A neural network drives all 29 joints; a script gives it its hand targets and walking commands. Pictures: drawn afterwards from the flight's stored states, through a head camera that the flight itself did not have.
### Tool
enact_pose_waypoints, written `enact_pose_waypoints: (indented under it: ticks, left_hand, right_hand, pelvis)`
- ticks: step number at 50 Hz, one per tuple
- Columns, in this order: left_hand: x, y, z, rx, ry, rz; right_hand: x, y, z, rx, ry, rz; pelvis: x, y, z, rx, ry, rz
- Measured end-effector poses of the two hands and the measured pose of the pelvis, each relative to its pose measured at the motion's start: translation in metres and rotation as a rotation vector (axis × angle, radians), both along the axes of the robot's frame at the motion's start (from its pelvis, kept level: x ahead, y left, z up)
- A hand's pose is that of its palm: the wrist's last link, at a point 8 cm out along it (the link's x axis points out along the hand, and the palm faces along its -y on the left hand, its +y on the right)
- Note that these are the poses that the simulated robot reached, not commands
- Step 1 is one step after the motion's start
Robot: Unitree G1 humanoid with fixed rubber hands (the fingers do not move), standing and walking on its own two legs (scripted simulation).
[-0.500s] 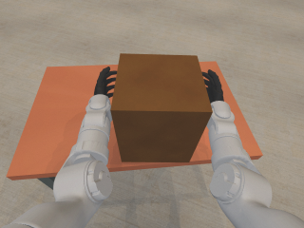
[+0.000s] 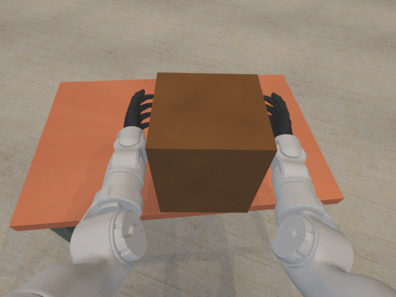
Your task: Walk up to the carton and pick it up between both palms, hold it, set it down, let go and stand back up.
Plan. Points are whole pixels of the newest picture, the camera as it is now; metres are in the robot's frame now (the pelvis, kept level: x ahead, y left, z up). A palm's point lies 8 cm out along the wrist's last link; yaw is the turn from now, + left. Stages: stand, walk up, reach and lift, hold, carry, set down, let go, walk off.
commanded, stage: set down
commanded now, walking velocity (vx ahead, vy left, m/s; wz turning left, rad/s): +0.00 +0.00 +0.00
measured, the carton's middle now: (205, 147) +0.41 +0.03 +0.03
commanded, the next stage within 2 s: none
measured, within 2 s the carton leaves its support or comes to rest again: neither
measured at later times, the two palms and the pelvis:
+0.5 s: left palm (134, 127) +0.41 +0.18 +0.08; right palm (280, 133) +0.43 -0.12 +0.09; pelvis +0.00 +0.00 +0.00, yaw +0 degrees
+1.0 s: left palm (134, 128) +0.41 +0.18 +0.08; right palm (281, 135) +0.43 -0.12 +0.09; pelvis +0.00 +0.01 +0.00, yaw +0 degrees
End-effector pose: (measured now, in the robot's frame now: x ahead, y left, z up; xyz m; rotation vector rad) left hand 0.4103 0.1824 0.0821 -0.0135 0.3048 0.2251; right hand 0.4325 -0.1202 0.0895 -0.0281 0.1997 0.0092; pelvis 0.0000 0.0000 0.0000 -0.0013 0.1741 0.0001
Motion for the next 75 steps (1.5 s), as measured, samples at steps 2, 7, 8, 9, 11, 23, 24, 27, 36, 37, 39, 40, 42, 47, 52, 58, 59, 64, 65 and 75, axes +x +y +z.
enact_pose_waypoints:
  ticks: [2, 7, 8, 9, 11, 23, 24, 27, 36, 37, 39, 40, 42, 47, 52, 58, 59, 64, 65, 75]
  left_hand:
    - [0.0, 0.0, 0.0, 0.001, 0.0, -0.001]
    - [0.001, -0.001, 0.0, 0.003, -0.002, -0.005]
    - [0.001, -0.001, 0.0, 0.003, -0.002, -0.005]
    - [0.001, -0.001, 0.0, 0.003, -0.002, -0.006]
    - [0.0, -0.001, 0.0, 0.004, -0.004, -0.006]
    - [-0.001, -0.001, -0.001, -0.007, -0.01, -0.008]
    - [0.0, -0.001, -0.001, -0.012, -0.009, -0.007]
    - [0.0, 0.0, -0.001, -0.017, -0.01, -0.008]
    - [0.0, 0.0, -0.001, -0.006, -0.018, -0.015]
    - [0.0, 0.0, -0.001, -0.007, -0.019, -0.015]
    - [-0.001, 0.0, -0.002, -0.009, -0.02, -0.015]
    - [-0.001, 0.0, -0.002, -0.01, -0.021, -0.015]
    - [-0.001, 0.0, -0.002, -0.013, -0.022, -0.014]
    - [-0.001, 0.0, -0.002, -0.009, -0.025, -0.016]
    - [-0.001, 0.0, -0.002, -0.011, -0.025, -0.016]
    - [-0.001, 0.0, -0.004, -0.003, -0.023, -0.019]
    - [0.0, 0.001, -0.005, -0.001, -0.021, -0.017]
    - [0.002, -0.001, -0.01, 0.021, -0.013, -0.011]
    - [0.003, -0.001, -0.01, 0.026, -0.012, -0.008]
    - [0.021, 0.009, -0.009, 0.04, 0.03, -0.011]
  right_hand:
    - [0.0, 0.0, 0.0, -0.001, -0.001, -0.001]
    - [-0.001, -0.001, -0.001, -0.002, -0.003, -0.004]
    - [-0.001, -0.001, -0.002, -0.003, -0.003, -0.004]
    - [-0.002, -0.001, -0.002, -0.003, -0.003, -0.004]
    - [-0.002, -0.002, -0.002, -0.003, -0.005, -0.005]
    - [-0.003, -0.002, -0.002, -0.01, -0.009, -0.004]
    - [-0.003, -0.002, -0.002, -0.012, -0.007, -0.001]
    - [-0.003, -0.002, -0.001, -0.019, -0.004, 0.0]
    - [-0.005, -0.002, -0.002, -0.024, -0.008, -0.002]
    - [-0.005, -0.002, -0.002, -0.024, -0.008, -0.002]
    - [-0.005, -0.002, -0.002, -0.026, -0.008, 0.002]
    - [-0.005, -0.002, -0.002, -0.026, -0.007, 0.001]
    - [-0.006, -0.002, -0.002, -0.029, -0.007, 0.001]
    - [-0.007, -0.002, -0.003, -0.031, -0.007, 0.003]
    - [-0.007, -0.002, -0.003, -0.034, -0.005, 0.004]
    - [-0.008, -0.002, -0.004, -0.033, 0.002, -0.001]
    - [-0.008, -0.002, -0.004, -0.033, 0.005, -0.001]
    - [-0.007, -0.003, -0.008, -0.024, 0.038, -0.004]
    - [-0.006, -0.003, -0.009, -0.019, 0.048, -0.005]
    - [0.02, -0.003, -0.003, -0.038, 0.121, 0.015]
  pelvis:
    - [0.0, 0.0, 0.0, 0.0, -0.001, 0.0]
    - [0.0, 0.002, 0.0, 0.0, -0.005, -0.001]
    - [0.0, 0.002, 0.0, 0.0, -0.006, -0.001]
    - [0.0, 0.002, 0.0, 0.0, -0.007, -0.002]
    - [0.0, 0.003, 0.0, 0.0, -0.009, -0.002]
    - [0.0, 0.004, 0.001, 0.002, -0.017, -0.003]
    - [0.0, 0.004, 0.001, 0.003, -0.016, -0.003]
    - [0.0, 0.004, 0.001, 0.004, -0.012, -0.004]
    - [-0.001, 0.006, 0.001, 0.004, -0.015, -0.003]
    - [-0.001, 0.006, 0.001, 0.004, -0.015, -0.003]
    - [-0.002, 0.006, 0.001, 0.004, -0.016, -0.003]
    - [-0.002, 0.007, 0.001, 0.004, -0.017, -0.003]
    - [-0.002, 0.007, 0.001, 0.004, -0.016, -0.002]
    - [-0.002, 0.007, 0.001, 0.004, -0.018, 0.002]
    - [-0.002, 0.007, 0.001, 0.004, -0.018, 0.003]
    - [-0.003, 0.007, 0.001, 0.003, -0.017, 0.002]
    - [-0.003, 0.007, 0.001, 0.003, -0.015, 0.001]
    - [-0.004, 0.006, -0.001, 0.0, 0.016, -0.01]
    - [-0.005, 0.005, -0.001, -0.002, 0.028, -0.014]
    - [-0.012, 0.003, -0.014, -0.027, 0.177, -0.024]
